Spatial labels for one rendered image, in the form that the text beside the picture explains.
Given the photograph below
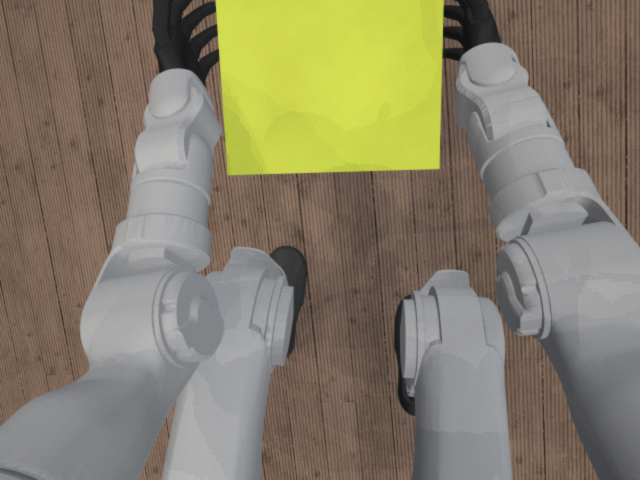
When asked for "carton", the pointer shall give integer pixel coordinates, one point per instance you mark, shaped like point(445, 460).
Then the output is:
point(312, 86)

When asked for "robot right foot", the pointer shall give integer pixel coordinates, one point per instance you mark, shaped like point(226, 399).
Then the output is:
point(407, 402)

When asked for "left robot hand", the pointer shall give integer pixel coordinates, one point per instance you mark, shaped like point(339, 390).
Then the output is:
point(172, 34)

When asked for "robot right shin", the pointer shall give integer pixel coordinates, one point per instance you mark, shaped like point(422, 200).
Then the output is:
point(493, 326)

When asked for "right robot forearm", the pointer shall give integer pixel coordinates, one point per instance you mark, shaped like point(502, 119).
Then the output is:
point(530, 178)

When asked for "right robot hand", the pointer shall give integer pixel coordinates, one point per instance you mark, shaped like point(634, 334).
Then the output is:
point(478, 26)

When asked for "right robot upper arm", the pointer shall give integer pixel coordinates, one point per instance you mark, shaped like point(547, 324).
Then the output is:
point(577, 290)

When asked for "left robot forearm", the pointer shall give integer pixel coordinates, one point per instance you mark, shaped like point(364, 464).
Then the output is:
point(170, 192)

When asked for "left robot upper arm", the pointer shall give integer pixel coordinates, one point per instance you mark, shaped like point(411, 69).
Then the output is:
point(144, 336)

